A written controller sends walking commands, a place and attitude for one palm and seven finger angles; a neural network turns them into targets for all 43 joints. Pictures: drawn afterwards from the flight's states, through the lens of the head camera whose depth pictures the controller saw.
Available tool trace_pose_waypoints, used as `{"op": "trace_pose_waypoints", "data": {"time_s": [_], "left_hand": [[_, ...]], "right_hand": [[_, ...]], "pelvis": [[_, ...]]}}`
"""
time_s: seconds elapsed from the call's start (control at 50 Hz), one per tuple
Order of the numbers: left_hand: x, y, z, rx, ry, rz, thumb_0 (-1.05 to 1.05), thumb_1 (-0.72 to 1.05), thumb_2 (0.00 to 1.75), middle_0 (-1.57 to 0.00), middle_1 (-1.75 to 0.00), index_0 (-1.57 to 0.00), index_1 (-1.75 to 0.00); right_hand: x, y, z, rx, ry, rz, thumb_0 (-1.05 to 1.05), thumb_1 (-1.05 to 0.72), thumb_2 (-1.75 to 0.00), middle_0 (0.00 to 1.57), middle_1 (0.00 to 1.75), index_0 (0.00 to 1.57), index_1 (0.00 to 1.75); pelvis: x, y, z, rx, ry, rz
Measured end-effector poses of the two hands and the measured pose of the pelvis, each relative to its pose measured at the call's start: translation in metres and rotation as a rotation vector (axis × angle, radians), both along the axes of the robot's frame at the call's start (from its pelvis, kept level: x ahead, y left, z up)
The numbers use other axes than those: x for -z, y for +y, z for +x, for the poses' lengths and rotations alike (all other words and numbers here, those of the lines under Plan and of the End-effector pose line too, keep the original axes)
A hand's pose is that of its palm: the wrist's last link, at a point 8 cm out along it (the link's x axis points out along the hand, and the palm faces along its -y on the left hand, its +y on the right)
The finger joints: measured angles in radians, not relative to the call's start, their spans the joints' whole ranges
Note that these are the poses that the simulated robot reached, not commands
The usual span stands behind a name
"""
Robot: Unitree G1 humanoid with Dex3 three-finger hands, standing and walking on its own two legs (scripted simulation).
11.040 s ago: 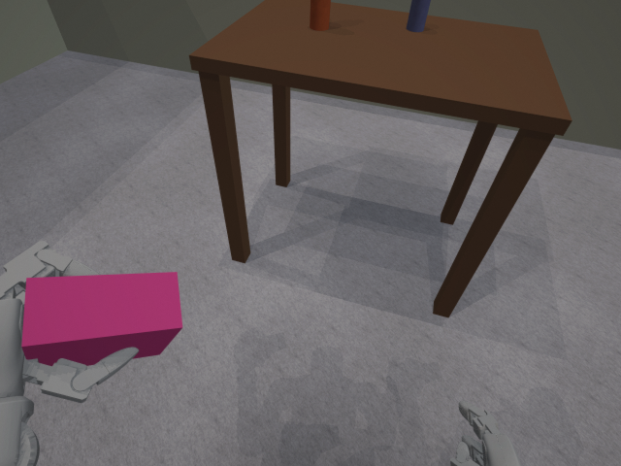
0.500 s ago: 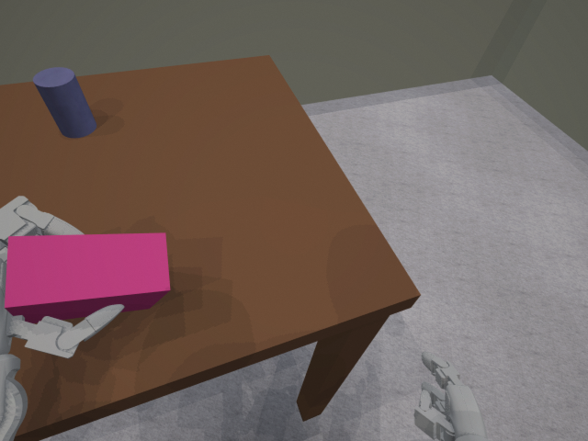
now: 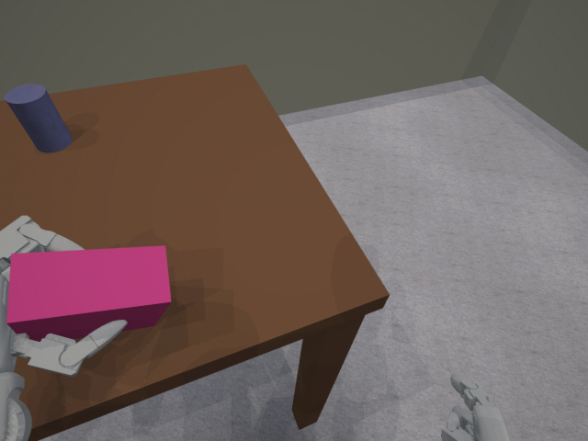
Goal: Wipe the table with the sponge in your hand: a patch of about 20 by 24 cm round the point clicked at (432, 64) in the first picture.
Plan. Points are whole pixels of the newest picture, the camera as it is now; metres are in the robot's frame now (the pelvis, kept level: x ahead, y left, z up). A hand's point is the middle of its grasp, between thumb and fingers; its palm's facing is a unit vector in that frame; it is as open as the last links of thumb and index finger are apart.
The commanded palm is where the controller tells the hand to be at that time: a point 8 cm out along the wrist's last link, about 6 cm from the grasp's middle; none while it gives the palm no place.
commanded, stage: come to a stop and stand still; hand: left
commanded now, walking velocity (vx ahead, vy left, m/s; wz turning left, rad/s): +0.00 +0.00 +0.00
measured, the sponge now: (117, 294) +0.23 +0.20 +0.15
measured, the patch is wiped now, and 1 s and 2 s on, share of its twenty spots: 0.00 0.00 0.00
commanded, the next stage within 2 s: look again from close up in 0.76 s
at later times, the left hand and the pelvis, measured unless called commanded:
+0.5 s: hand out of the picture +0.24 +0.32 +0.16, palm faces +0.41 -0.86 -0.30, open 9.8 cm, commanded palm +0.18 +0.35 +0.18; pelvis +0.01 +0.07 +0.00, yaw -1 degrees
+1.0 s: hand out of the picture +0.23 +0.31 +0.16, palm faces +0.41 -0.85 -0.33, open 9.8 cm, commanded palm +0.17 +0.34 +0.18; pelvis +0.00 +0.06 +0.00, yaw -1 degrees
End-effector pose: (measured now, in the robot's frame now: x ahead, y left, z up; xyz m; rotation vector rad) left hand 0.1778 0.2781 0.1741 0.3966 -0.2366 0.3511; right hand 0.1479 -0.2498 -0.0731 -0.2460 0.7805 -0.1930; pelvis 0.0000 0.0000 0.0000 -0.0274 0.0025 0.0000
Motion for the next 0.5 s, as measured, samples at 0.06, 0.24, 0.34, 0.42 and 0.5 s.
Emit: {"op": "trace_pose_waypoints", "data": {"time_s": [0.06, 0.24, 0.34, 0.42, 0.5], "left_hand": [[-0.027, 0.027, 0.017, 0.015, -0.101, 0.182, -0.01, -0.46, 1.02, -0.78, -1.35, -0.78, -1.35], [-0.001, 0.043, 0.022, 0.055, -0.047, 0.051, -0.01, -0.46, 1.02, -0.78, -1.35, -0.77, -1.35], [-0.001, 0.056, 0.017, 0.071, -0.099, 0.036, -0.01, -0.46, 1.02, -0.78, -1.35, -0.77, -1.35], [0.002, 0.077, 0.020, 0.022, -0.114, 0.030, -0.01, -0.46, 1.02, -0.78, -1.35, -0.77, -1.35], [0.004, 0.085, 0.024, 0.007, -0.115, 0.008, -0.01, -0.46, 1.02, -0.78, -1.35, -0.77, -1.35]], "right_hand": [[0.001, 0.012, -0.001, -0.055, 0.018, -0.017, 0.01, -0.91, -0.90, 0.20, 0.30, 0.20, 0.30], [-0.008, 0.055, 0.004, -0.062, -0.076, 0.052, 0.01, -0.91, -0.90, 0.21, 0.30, 0.20, 0.30], [-0.012, 0.079, 0.013, -0.090, -0.062, 0.034, 0.01, -0.91, -0.90, 0.21, 0.30, 0.20, 0.30], [-0.014, 0.095, 0.023, -0.120, -0.068, 0.031, 0.01, -0.91, -0.90, 0.21, 0.30, 0.20, 0.30], [-0.017, 0.106, 0.034, -0.142, -0.082, 0.033, 0.01, -0.90, -0.90, 0.21, 0.30, 0.20, 0.30]], "pelvis": [[0.000, 0.003, -0.002, -0.003, 0.008, 0.002], [-0.001, 0.039, 0.002, 0.038, 0.004, 0.012], [0.000, 0.051, 0.007, 0.022, 0.003, 0.008], [0.000, 0.060, 0.010, 0.017, 0.001, 0.002], [0.000, 0.068, 0.012, 0.018, 0.000, -0.003]]}}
